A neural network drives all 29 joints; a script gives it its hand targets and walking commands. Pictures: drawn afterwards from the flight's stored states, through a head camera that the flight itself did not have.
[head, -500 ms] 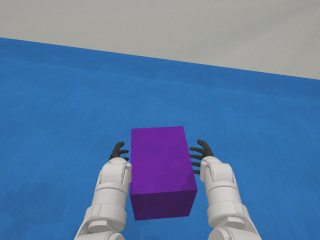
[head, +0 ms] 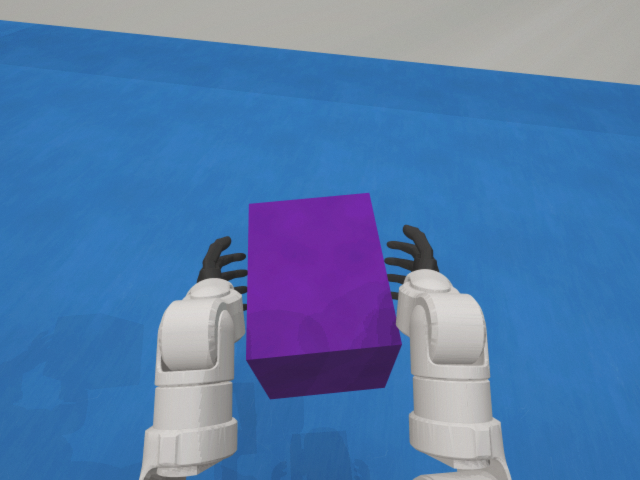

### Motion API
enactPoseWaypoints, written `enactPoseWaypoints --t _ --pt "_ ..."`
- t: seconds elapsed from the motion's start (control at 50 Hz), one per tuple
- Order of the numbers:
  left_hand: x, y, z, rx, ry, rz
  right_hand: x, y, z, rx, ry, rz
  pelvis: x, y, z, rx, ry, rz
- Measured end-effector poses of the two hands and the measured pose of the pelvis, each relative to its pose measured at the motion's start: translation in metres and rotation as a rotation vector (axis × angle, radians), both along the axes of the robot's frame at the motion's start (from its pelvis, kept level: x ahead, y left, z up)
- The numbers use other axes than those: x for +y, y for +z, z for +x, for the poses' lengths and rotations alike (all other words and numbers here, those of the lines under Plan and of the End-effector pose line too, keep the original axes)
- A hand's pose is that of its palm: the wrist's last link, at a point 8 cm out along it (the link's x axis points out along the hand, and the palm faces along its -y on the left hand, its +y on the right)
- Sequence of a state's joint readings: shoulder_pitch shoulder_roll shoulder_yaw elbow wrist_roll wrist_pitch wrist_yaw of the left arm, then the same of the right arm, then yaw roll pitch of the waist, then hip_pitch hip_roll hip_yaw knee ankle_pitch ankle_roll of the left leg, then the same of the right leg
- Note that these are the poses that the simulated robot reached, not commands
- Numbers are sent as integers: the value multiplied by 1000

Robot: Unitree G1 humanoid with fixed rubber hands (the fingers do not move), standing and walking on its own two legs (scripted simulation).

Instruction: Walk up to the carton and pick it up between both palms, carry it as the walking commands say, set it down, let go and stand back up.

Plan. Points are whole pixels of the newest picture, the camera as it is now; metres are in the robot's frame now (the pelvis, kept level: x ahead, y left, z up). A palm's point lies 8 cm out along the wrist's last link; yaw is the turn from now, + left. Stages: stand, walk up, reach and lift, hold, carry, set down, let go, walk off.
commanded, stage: carry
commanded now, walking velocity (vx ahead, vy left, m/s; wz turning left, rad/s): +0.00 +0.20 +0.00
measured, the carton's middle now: (318, 298) +0.37 +0.00 +0.05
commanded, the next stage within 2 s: none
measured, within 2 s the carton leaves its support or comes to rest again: neither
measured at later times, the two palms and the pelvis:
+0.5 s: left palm (131, 352) +0.25 +0.19 +0.11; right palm (366, 328) +0.26 -0.04 +0.14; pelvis -0.04 +0.06 +0.00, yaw +1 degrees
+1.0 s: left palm (23, 409) +0.19 +0.28 +0.11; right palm (283, 381) +0.21 +0.04 +0.12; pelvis -0.10 +0.14 +0.00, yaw +2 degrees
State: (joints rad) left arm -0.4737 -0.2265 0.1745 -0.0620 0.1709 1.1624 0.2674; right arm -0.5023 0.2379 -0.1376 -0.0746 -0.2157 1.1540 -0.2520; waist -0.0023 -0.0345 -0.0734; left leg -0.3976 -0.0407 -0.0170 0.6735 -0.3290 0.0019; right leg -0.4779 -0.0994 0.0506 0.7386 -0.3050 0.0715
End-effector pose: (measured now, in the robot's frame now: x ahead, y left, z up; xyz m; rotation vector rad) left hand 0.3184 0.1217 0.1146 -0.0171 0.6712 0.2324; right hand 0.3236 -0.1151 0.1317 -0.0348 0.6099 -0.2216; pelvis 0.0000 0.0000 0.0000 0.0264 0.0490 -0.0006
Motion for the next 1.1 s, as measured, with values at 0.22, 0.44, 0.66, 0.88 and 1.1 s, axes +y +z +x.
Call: enactPoseWaypoints --t 0.22,0.44,0.66,0.88,1.1 --pt "12 2 -30 50 -32 3 9 3 -24 38 -1 3 13 2 -11 -16 0 -1" --pt "65 -2 -62 71 -5 -2 64 3 -52 55 32 -11 57 1 -35 -32 23 -16" --pt "62 1 -86 72 -46 22 60 -1 -85 51 -6 2 68 0 -61 -55 -11 -1" --pt "115 3 -107 71 -5 17 114 -1 -100 47 25 3 111 3 -84 -28 39 3" --pt "163 1 -130 53 -4 -23 162 2 -123 41 30 -25 155 3 -108 -39 23 -39"
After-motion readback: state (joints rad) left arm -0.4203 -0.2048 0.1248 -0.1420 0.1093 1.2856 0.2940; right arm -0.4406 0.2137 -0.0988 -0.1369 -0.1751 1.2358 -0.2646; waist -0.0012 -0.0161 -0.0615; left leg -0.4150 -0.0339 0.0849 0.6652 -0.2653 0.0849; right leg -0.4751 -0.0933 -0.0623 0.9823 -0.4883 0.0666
